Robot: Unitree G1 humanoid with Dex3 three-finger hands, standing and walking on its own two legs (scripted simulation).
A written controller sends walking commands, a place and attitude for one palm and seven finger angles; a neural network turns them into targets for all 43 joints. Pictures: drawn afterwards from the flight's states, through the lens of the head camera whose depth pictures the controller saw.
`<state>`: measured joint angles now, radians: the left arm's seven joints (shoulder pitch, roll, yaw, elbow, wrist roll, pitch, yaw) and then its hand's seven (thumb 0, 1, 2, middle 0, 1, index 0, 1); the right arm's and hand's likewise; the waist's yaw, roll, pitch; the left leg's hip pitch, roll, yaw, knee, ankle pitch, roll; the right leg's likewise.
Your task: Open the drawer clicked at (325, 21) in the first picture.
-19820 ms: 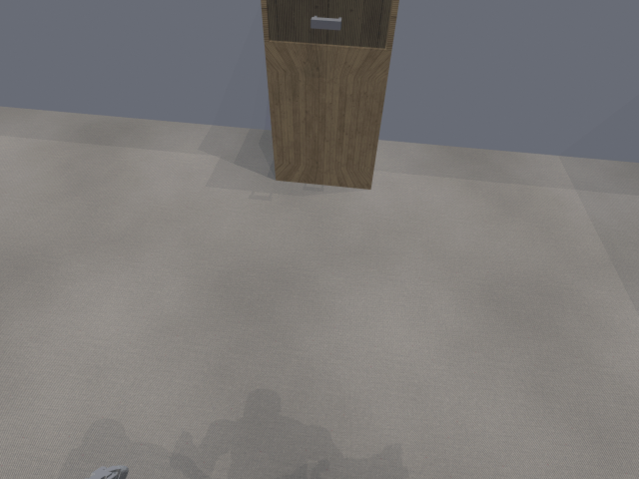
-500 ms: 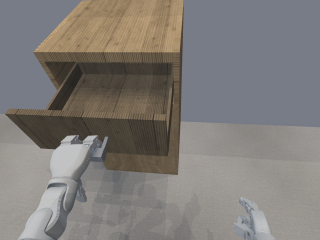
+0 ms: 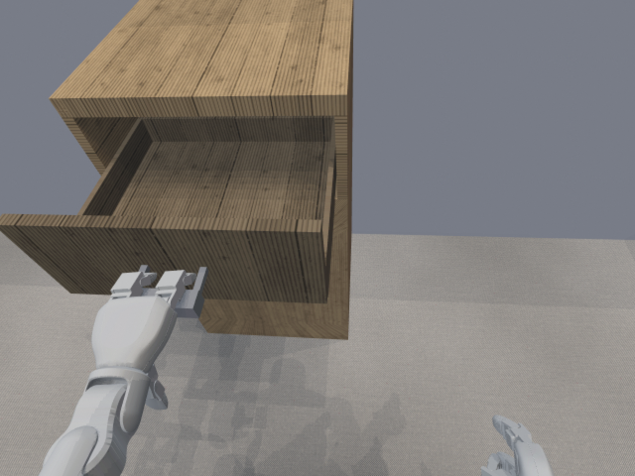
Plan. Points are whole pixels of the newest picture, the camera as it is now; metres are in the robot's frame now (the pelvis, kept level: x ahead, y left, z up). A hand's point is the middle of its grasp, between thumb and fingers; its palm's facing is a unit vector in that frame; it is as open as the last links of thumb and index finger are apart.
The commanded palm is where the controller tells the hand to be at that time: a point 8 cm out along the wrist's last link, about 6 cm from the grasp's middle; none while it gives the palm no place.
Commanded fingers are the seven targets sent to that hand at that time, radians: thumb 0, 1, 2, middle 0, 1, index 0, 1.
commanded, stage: lift the hand off the handle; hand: left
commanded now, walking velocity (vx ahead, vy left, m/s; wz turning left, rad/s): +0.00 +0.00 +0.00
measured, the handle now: (167, 287) +0.34 +0.25 +0.02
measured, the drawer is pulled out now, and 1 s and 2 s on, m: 0.23 0.23 0.23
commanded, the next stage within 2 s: draw the hand back to the body in 1.40 s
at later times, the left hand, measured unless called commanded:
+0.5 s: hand (146, 325) +0.27 +0.25 +0.04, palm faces +0.03 -0.04 -1.00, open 15.4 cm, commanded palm +0.25 +0.25 +0.12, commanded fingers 0.00 -0.50 0.30 -0.15 -0.30 -0.15 -0.30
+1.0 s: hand (113, 276) +0.29 +0.25 +0.14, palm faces +0.10 -0.03 -0.99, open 16.1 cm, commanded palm +0.25 +0.25 +0.19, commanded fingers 0.00 -0.50 0.30 -0.15 -0.30 -0.15 -0.30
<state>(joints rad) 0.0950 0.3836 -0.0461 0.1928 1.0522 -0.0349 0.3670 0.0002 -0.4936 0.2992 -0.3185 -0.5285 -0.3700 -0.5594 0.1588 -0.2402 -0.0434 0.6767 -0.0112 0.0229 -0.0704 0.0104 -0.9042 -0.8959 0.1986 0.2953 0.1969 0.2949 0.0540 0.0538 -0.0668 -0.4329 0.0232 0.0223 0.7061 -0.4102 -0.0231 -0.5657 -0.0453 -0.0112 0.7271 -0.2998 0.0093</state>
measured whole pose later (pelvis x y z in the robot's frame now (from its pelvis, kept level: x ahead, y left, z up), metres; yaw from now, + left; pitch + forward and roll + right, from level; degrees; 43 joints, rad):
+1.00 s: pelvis +0.01 +0.00 +0.03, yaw +1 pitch +0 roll +1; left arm -0.02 0.49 -0.05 -0.05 0.93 0.06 0.05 0.00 -0.49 0.30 -0.18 -0.31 -0.20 -0.32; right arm 0.08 -0.25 0.01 0.66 0.01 0.07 -0.06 0.01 -0.90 -0.90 0.20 0.30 0.20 0.29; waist 0.10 0.10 -0.01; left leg -0.14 0.02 0.00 0.44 -0.29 -0.02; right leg -0.27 -0.05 -0.04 0.48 -0.21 0.01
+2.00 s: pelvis +0.00 +0.00 +0.03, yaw +2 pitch -2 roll +0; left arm 0.12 0.57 0.04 -0.26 0.85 0.00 -0.04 0.00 -0.50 0.30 -0.17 -0.31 -0.17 -0.31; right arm 0.08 -0.26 0.02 0.63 0.01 0.06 -0.02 0.01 -0.90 -0.90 0.20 0.30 0.20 0.29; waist 0.11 0.11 0.01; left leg -0.10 0.01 -0.01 0.41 -0.27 -0.02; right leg -0.22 -0.05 -0.05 0.43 -0.18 0.02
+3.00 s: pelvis +0.01 +0.00 +0.03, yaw +2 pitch -5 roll -1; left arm 0.46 0.30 0.31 -0.47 -0.02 -0.14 0.11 0.01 0.74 0.84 -0.20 -0.31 -0.20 -0.31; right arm 0.18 -0.20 0.03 0.65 -0.02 -0.19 -0.08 0.01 -0.90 -0.90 0.20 0.30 0.20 0.30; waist 0.08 0.06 0.03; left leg -0.03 0.04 -0.01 0.42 -0.30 -0.02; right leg -0.13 -0.03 -0.06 0.40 -0.19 0.02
